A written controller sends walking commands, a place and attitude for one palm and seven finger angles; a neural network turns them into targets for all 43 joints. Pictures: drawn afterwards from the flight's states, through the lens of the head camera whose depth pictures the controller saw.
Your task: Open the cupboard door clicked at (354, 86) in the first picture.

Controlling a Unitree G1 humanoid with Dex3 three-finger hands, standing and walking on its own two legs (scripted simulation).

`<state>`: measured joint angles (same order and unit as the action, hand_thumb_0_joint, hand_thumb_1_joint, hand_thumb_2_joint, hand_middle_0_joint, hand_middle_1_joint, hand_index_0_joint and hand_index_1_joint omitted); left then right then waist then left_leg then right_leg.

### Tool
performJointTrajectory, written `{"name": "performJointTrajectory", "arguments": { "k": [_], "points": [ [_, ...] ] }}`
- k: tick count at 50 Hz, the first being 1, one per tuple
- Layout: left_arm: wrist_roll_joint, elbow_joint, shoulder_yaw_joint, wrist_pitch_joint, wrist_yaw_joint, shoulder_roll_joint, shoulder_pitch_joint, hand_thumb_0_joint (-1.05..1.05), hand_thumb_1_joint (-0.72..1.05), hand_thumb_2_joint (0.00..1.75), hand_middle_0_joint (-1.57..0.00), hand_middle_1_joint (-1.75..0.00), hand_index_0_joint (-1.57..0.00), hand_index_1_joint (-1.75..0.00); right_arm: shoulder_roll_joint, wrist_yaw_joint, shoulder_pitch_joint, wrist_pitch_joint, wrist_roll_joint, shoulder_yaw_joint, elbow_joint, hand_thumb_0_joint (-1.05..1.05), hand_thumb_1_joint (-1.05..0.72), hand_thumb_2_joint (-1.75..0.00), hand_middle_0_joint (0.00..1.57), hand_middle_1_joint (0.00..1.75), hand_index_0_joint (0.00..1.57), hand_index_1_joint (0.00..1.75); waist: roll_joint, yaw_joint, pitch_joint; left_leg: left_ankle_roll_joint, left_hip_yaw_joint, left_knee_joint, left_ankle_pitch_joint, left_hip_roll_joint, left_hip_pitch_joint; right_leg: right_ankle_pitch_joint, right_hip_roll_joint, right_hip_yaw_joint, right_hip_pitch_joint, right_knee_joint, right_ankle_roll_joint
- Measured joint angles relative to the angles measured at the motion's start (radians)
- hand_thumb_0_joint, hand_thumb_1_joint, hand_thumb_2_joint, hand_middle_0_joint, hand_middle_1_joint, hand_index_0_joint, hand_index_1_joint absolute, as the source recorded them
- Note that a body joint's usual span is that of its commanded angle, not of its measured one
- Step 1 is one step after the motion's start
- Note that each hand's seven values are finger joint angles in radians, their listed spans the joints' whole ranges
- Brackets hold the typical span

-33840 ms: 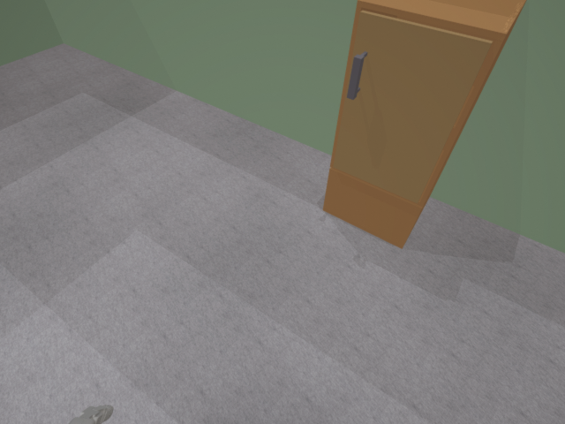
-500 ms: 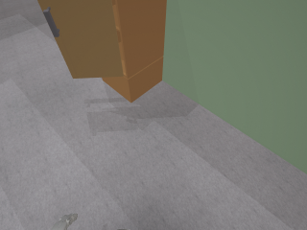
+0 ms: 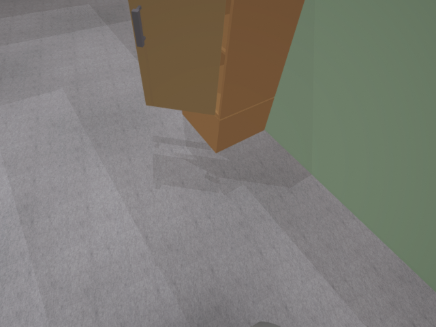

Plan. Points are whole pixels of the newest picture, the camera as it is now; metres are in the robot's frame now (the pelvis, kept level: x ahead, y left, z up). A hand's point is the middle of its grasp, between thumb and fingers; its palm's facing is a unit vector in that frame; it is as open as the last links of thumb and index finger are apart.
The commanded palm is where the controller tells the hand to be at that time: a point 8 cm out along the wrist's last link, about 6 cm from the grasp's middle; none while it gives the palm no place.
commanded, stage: take the last steps up to it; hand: left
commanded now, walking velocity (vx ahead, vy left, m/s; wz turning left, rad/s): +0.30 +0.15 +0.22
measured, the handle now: (139, 26) +1.11 +0.39 -0.04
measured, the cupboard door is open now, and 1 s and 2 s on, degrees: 48 48 48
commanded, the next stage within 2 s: come to a stop and stand still in 1.44 s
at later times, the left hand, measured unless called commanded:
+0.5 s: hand (139, 302) +0.18 +0.17 -0.15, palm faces +0.17 -0.96 -0.23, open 7.2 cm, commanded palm none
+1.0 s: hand (103, 241) +0.31 +0.29 -0.17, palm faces +0.18 -0.97 -0.19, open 7.4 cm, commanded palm none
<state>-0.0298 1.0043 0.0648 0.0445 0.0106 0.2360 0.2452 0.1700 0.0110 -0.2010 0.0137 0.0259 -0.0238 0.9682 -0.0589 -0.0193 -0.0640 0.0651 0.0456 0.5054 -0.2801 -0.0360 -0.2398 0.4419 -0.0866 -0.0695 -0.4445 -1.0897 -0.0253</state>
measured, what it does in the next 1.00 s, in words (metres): walks ahead: right foot, then left foot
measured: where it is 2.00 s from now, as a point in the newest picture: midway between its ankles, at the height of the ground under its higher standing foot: (182, 241)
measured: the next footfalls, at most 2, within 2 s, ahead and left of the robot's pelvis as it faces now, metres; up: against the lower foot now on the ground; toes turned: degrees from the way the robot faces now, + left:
right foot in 0.32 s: +0.17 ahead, -0.13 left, +0.00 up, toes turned -4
left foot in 0.78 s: +0.35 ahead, +0.20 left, +0.00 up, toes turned +15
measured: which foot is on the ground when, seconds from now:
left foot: down 0.00-0.32, up 0.34-0.76, down 0.78-1.00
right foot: up 0.00-0.30, down 0.32-0.78, up 0.80-1.00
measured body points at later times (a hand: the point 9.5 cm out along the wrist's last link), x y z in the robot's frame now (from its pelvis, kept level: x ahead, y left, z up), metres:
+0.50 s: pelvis +0.13 -0.02 +0.01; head +0.16 -0.03 +0.46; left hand +0.17 +0.22 -0.13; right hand +0.15 -0.27 -0.15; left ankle +0.11 +0.12 -0.66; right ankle +0.13 -0.12 -0.74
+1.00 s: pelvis +0.30 +0.10 +0.00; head +0.33 +0.11 +0.45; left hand +0.30 +0.34 -0.16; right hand +0.41 -0.12 -0.14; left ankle +0.31 +0.19 -0.74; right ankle +0.32 -0.01 -0.66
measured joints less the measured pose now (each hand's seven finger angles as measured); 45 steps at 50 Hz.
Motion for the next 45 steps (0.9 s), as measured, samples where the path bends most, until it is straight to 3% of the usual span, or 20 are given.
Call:
{"name": "performJointTrajectory", "arguments": {
  "k": [5,10,14,16,18,20,23,28,33,38,40,42,45],
  "points": [
    [0.001,-0.025,-0.002,-0.022,0.008,-0.006,-0.042,0.01,0.91,0.90,-0.20,-0.30,-0.19,-0.29,-0.013,0.003,-0.074,0.016,-0.006,0.009,0.040,0.00,-0.91,-0.90,0.20,0.30,0.20,0.30,0.028,0.007,0.016,0.009,-0.028,-0.122,0.044,-0.014,0.073,-0.098,-0.011,0.017,-0.068,0.033,-0.011],
    [0.002,-0.041,-0.009,-0.026,0.009,-0.021,-0.087,0.01,0.91,0.90,-0.20,-0.30,-0.19,-0.29,-0.018,0.000,-0.134,0.016,-0.003,0.008,0.076,0.00,-0.90,-0.90,0.21,0.30,0.20,0.30,0.048,0.029,0.023,0.003,-0.037,-0.162,0.030,-0.025,0.130,-0.113,-0.015,0.005,-0.041,0.237,-0.017],
    [0.003,-0.055,-0.015,-0.039,0.010,-0.035,-0.118,0.01,0.91,0.90,-0.20,-0.30,-0.19,-0.29,-0.013,-0.002,-0.170,0.013,-0.001,0.004,0.101,0.00,-0.90,-0.90,0.21,0.30,0.20,0.30,0.061,0.047,0.021,-0.012,-0.035,-0.118,-0.030,-0.028,0.153,-0.137,0.009,-0.018,0.040,0.428,-0.009],
    [0.001,-0.069,-0.017,-0.063,0.011,-0.040,-0.124,0.01,0.91,0.90,-0.20,-0.30,-0.19,-0.30,-0.010,-0.004,-0.193,0.011,-0.009,0.001,0.113,0.00,-0.90,-0.90,0.21,0.30,0.20,0.30,0.062,0.048,0.021,-0.021,-0.036,0.002,-0.102,-0.030,0.120,-0.193,0.016,-0.028,0.103,0.527,0.015],
    [0.003,-0.072,-0.020,-0.082,0.005,-0.060,-0.129,0.00,0.91,0.90,-0.20,-0.30,-0.19,-0.30,0.004,-0.009,-0.184,-0.008,-0.009,-0.008,0.130,0.01,-0.90,-0.90,0.21,0.30,0.20,0.30,0.088,0.052,0.005,-0.031,-0.043,0.261,-0.198,-0.014,0.027,-0.179,0.022,-0.059,0.120,0.487,0.047],
    [0.007,-0.073,-0.023,-0.088,-0.005,-0.077,-0.110,0.00,0.91,0.90,-0.20,-0.30,-0.20,-0.30,0.016,-0.015,-0.167,-0.025,-0.005,-0.019,0.138,0.01,-0.91,-0.90,0.21,0.30,0.20,0.30,0.094,0.050,0.002,-0.045,-0.033,0.466,-0.169,0.006,-0.077,-0.158,0.017,-0.084,0.164,0.510,0.054],
    [0.011,-0.051,-0.021,-0.096,-0.017,-0.091,-0.055,0.00,0.91,0.90,-0.20,-0.30,-0.20,-0.30,0.031,-0.023,-0.124,-0.037,0.000,-0.031,0.127,0.01,-0.91,-0.90,0.20,0.30,0.20,0.30,0.080,0.041,0.011,-0.071,-0.020,0.578,-0.048,0.057,-0.208,-0.176,0.013,-0.098,0.231,0.601,0.043],
    [0.011,0.009,-0.003,-0.111,-0.025,-0.061,0.035,-0.01,0.95,0.90,-0.20,-0.30,-0.20,-0.30,0.043,-0.035,-0.056,-0.033,0.001,-0.043,0.085,0.01,-0.91,-0.90,0.20,0.30,0.20,0.30,0.051,0.019,0.025,-0.110,-0.021,0.490,0.087,0.124,-0.320,-0.195,-0.001,-0.118,0.334,0.734,0.028],
    [0.003,0.074,-0.014,-0.110,-0.017,-0.059,0.122,0.00,0.94,0.90,-0.20,-0.30,-0.20,-0.30,0.054,-0.047,0.018,-0.028,-0.001,-0.042,0.051,0.01,-0.91,-0.90,0.20,0.30,0.19,0.30,0.045,-0.018,0.024,-0.114,0.008,0.285,0.132,0.134,-0.317,-0.160,-0.030,-0.134,0.408,0.774,-0.015],
    [-0.002,0.120,-0.016,-0.091,-0.014,-0.062,0.196,0.00,0.92,0.90,-0.20,-0.30,-0.20,-0.30,0.047,-0.055,0.081,0.002,-0.002,-0.024,0.016,0.01,-0.91,-0.90,0.20,0.30,0.19,0.30,0.032,-0.055,0.018,-0.080,0.057,0.057,0.099,0.092,-0.198,-0.048,-0.080,-0.132,0.439,0.676,-0.075],
    [0.002,0.133,-0.018,-0.074,-0.011,-0.062,0.206,0.00,0.92,0.90,-0.20,-0.30,-0.20,-0.30,0.040,-0.046,0.098,0.029,0.004,-0.020,-0.004,0.00,-0.91,-0.90,0.20,0.30,0.19,0.30,0.031,-0.045,0.011,-0.046,0.063,0.079,0.117,0.078,-0.187,0.044,-0.099,-0.097,0.365,0.453,-0.047],
    [0.007,0.134,-0.018,-0.053,-0.014,-0.053,0.175,0.01,0.92,0.90,-0.20,-0.30,-0.20,-0.30,0.016,-0.030,0.107,0.042,0.005,-0.010,-0.014,0.00,-0.91,-0.90,0.20,0.30,0.20,0.30,0.012,-0.044,-0.012,-0.023,0.080,0.133,0.057,0.064,-0.177,0.093,-0.078,-0.013,0.232,0.137,-0.002],
    [0.007,0.111,-0.015,-0.047,-0.013,-0.045,0.114,0.01,0.92,0.90,-0.20,-0.30,-0.19,-0.30,-0.013,-0.013,0.080,0.047,0.003,0.008,-0.010,0.00,-0.91,-0.90,0.20,0.30,0.20,0.30,0.006,-0.039,-0.010,-0.018,0.102,0.082,0.035,0.051,-0.111,0.018,-0.043,0.003,0.057,-0.110,0.025]
  ]
}}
